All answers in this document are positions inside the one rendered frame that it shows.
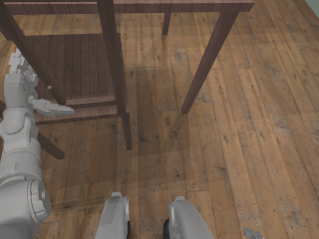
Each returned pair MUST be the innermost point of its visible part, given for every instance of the robot left thigh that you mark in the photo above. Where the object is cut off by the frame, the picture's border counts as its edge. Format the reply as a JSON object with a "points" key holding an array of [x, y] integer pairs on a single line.
{"points": [[114, 218]]}

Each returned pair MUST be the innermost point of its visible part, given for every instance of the robot left forearm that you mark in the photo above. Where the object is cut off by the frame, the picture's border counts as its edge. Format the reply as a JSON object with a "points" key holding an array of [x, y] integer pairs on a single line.
{"points": [[21, 155]]}

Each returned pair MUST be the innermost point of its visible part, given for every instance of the robot right thigh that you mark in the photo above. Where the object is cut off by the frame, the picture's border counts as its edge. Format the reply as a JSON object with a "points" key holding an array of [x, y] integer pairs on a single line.
{"points": [[184, 216]]}

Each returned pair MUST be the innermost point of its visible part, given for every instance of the robot left hand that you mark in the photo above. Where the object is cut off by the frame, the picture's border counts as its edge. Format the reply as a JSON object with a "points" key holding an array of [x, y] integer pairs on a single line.
{"points": [[20, 83]]}

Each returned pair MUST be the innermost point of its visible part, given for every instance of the table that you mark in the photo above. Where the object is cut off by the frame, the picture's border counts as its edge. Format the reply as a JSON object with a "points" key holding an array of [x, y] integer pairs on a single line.
{"points": [[229, 10]]}

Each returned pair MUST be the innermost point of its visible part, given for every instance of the chair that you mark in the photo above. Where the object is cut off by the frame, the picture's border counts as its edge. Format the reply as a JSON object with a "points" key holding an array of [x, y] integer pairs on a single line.
{"points": [[86, 71]]}

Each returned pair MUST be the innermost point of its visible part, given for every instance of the robot right hand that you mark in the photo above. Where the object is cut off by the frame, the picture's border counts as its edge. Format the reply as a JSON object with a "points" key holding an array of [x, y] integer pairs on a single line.
{"points": [[250, 234]]}

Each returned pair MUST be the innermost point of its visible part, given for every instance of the robot left upper arm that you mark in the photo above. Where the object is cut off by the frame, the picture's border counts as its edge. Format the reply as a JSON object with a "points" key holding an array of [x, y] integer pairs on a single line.
{"points": [[23, 207]]}

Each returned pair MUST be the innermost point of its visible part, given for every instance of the robot thigh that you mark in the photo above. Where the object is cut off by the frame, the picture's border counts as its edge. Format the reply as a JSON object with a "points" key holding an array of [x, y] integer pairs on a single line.
{"points": [[184, 216], [114, 218]]}

